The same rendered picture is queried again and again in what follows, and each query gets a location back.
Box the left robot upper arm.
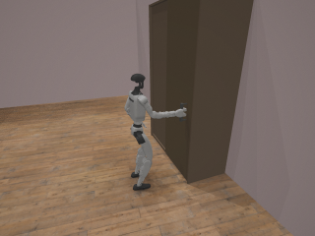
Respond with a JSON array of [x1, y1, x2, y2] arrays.
[[124, 90, 132, 113]]

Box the right robot hand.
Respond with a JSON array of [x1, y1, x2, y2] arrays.
[[175, 107, 187, 118]]

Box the robot left thigh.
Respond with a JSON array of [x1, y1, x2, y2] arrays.
[[138, 132, 145, 156]]

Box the wardrobe door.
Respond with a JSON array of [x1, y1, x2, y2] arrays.
[[152, 1, 168, 147], [165, 0, 201, 179]]

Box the right robot upper arm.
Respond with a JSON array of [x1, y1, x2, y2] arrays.
[[137, 95, 155, 119]]

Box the handle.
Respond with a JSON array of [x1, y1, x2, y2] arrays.
[[179, 103, 187, 122]]

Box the right robot forearm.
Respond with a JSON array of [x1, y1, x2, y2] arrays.
[[153, 111, 176, 119]]

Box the humanoid robot torso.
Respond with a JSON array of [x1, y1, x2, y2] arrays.
[[129, 93, 146, 138]]

